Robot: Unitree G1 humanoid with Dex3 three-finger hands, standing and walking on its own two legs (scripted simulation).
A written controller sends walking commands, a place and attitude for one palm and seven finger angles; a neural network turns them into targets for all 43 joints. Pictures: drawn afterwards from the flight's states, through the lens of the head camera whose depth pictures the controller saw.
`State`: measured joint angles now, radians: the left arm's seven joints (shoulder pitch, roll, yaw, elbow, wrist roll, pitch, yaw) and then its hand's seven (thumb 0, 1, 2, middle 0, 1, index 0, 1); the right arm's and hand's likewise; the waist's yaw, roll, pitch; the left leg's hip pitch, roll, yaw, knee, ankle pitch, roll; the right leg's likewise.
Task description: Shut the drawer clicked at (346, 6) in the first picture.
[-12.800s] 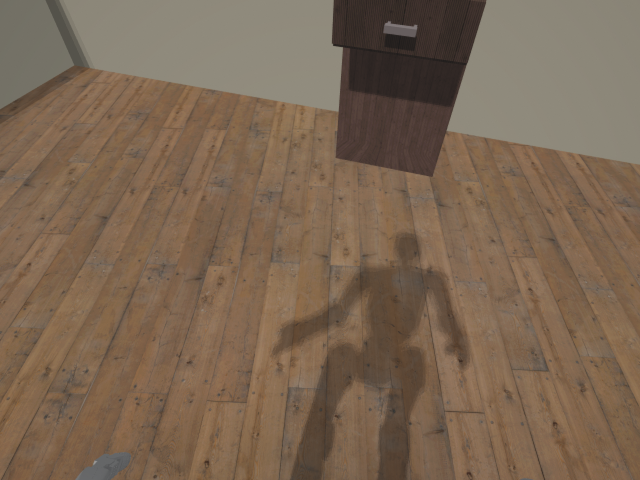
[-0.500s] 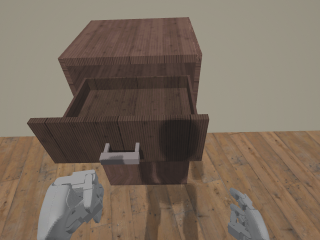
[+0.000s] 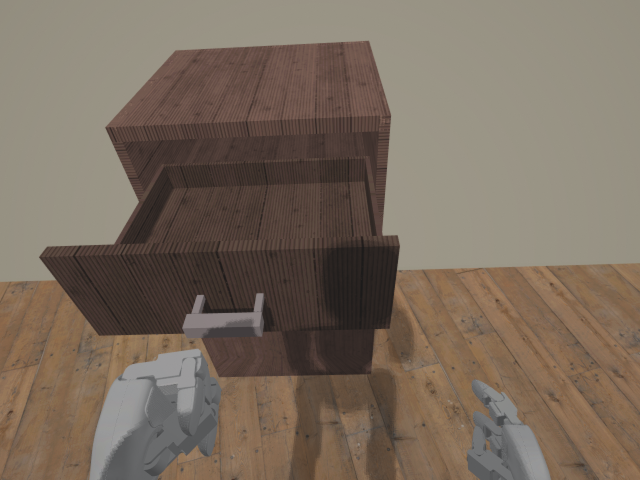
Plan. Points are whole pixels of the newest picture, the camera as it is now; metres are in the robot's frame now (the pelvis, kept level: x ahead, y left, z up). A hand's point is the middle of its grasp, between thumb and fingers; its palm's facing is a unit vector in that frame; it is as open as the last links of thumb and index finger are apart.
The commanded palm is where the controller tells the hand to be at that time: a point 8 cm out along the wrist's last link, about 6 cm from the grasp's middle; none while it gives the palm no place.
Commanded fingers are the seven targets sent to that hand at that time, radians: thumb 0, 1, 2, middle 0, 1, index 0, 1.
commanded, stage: bring the fist close to the handle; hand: left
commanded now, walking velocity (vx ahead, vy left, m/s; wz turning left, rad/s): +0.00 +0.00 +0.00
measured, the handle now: (227, 312) +0.33 +0.16 +0.05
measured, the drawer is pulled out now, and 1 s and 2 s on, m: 0.30 0.30 0.28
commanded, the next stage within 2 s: push the drawer shut in 1.34 s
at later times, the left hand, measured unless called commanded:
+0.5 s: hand (223, 399) +0.19 +0.12 +0.09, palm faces +0.05 -1.00 -0.02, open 3.3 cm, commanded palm +0.16 +0.17 +0.09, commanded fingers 0.00 0.90 0.90 -1.40 -1.60 -1.40 -1.60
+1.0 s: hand (243, 385) +0.23 +0.12 +0.05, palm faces +0.04 -1.00 -0.01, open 3.3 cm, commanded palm +0.20 +0.17 +0.05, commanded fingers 0.00 0.90 0.90 -1.40 -1.60 -1.40 -1.60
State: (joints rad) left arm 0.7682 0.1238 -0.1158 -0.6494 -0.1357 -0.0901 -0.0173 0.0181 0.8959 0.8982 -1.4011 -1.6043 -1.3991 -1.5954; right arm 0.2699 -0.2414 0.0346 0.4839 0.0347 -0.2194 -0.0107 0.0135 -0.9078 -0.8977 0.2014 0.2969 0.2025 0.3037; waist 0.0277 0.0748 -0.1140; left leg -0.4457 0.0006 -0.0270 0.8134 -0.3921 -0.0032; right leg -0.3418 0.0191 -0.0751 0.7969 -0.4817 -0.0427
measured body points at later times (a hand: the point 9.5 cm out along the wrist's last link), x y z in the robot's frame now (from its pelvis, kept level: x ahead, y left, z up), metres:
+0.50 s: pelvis +0.00 +0.00 -0.01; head +0.01 -0.01 +0.44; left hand +0.18 +0.17 +0.09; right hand +0.18 -0.22 -0.08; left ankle +0.02 +0.13 -0.71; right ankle -0.03 -0.09 -0.71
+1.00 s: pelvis -0.01 +0.01 -0.03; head +0.02 +0.00 +0.42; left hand +0.22 +0.17 +0.05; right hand +0.16 -0.22 -0.11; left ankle +0.02 +0.13 -0.70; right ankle -0.03 -0.09 -0.70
